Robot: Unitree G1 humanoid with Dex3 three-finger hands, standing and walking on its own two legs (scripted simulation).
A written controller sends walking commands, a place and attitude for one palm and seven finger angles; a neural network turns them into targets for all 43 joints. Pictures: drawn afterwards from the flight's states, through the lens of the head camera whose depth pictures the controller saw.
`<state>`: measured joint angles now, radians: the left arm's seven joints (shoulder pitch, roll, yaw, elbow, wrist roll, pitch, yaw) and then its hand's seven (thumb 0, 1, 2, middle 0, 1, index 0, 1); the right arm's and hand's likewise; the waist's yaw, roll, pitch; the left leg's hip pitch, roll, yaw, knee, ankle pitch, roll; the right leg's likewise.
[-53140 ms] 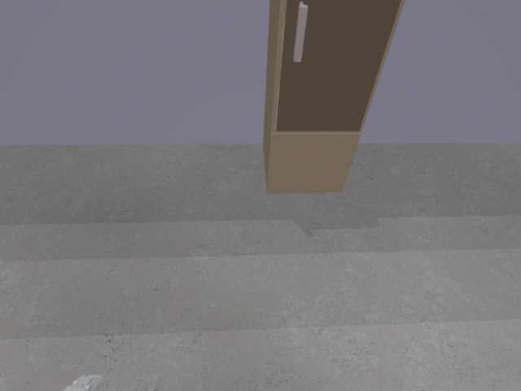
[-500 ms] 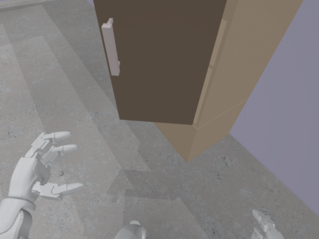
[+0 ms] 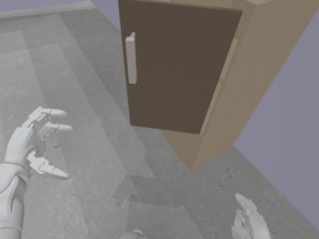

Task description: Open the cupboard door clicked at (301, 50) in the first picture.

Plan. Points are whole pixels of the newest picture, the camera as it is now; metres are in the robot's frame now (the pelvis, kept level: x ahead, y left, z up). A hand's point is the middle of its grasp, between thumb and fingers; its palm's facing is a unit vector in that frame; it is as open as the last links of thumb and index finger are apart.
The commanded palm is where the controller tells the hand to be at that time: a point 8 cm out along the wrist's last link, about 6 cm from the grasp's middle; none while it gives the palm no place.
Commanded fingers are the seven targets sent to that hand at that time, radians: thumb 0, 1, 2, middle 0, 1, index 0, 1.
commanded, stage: raise the hand with hooked fingers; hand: left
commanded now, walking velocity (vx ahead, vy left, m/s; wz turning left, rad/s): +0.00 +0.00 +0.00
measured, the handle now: (132, 58) +0.66 +0.16 +0.10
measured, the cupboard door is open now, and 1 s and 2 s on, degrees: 51 51 51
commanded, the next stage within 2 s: move the hooked fingers beside the handle in 0.60 s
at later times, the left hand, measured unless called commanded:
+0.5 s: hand (64, 141) +0.28 +0.25 +0.11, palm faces +0.02 -1.00 -0.02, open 14.0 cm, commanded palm +0.26 +0.29 +0.12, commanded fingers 0.00 -0.50 0.30 -0.30 -1.20 -0.30 -1.20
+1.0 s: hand (79, 120) +0.35 +0.24 +0.11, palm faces +0.01 -1.00 +0.01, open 14.0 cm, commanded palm +0.33 +0.29 +0.11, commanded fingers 0.00 -0.50 0.30 -0.30 -1.20 -0.30 -1.20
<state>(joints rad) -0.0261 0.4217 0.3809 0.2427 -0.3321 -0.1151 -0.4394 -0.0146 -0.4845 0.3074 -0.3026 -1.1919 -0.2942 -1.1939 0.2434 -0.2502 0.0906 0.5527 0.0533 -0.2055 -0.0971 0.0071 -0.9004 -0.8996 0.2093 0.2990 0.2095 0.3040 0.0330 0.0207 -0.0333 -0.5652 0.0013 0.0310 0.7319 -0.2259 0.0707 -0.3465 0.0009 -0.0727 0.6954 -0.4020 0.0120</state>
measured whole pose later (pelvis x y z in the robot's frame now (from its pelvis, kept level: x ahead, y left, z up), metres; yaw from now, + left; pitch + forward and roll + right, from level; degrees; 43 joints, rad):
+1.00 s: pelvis +0.01 -0.04 +0.00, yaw +0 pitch +5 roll -2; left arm -0.30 0.48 0.43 0.59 -0.33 -0.14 -0.51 -0.02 -0.50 0.30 -0.30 -1.20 -0.30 -1.20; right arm 0.26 -0.28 0.06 0.61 0.06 -0.18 -0.11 0.01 -0.90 -0.90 0.21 0.30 0.21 0.30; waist 0.01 0.03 -0.05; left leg -0.59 0.03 0.01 0.74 -0.24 0.02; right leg -0.38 0.04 -0.08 0.72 -0.43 -0.03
